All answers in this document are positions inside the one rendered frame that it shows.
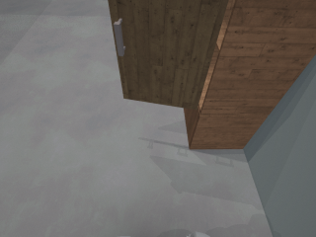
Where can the handle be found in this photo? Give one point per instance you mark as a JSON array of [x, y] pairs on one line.
[[119, 39]]

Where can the cupboard door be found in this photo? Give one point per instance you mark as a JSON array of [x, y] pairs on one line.
[[169, 45]]

